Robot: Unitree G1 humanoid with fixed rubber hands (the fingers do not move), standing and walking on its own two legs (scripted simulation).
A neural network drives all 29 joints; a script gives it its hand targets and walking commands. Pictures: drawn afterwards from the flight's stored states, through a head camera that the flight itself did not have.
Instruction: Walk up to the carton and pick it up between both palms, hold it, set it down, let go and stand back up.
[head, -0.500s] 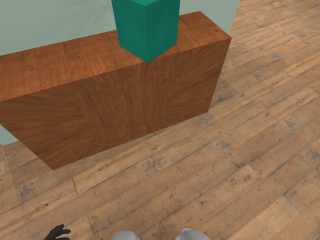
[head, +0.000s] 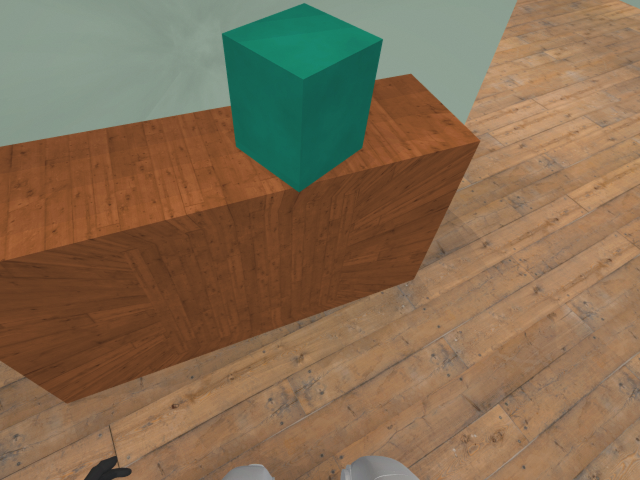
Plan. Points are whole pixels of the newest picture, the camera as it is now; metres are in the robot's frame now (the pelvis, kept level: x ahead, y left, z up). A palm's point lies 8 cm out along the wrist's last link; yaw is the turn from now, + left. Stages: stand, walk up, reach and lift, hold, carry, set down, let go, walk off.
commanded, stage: walk up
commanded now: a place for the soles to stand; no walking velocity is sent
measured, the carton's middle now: (301, 98) +0.80 +0.03 +0.01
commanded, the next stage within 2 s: none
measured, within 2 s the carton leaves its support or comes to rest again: neither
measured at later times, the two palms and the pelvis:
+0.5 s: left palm (191, 407) +0.23 +0.18 -0.09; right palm out of the picture +0.14 -0.43 -0.09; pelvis +0.12 -0.13 +0.01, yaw +0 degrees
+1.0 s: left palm (260, 385) +0.27 +0.09 -0.12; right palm out of the picture +0.21 -0.52 -0.12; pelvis +0.18 -0.21 -0.02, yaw +1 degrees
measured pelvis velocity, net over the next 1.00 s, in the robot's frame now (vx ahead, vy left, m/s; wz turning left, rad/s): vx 0.18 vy -0.21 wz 0.03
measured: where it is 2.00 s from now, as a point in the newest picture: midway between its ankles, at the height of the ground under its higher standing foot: (350, 464)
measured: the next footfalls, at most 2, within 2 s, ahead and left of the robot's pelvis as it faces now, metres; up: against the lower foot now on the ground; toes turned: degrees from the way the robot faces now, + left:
right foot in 0.28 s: +0.18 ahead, -0.16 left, +0.00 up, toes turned -5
left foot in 0.68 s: +0.25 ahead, +0.00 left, +0.00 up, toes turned +1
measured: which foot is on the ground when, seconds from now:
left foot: down 0.00-0.28, up 0.30-0.66, down 0.68-0.92, up 0.94-1.00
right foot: up 0.00-0.26, down 0.28-0.70, up 0.72-0.90, down 0.92-1.00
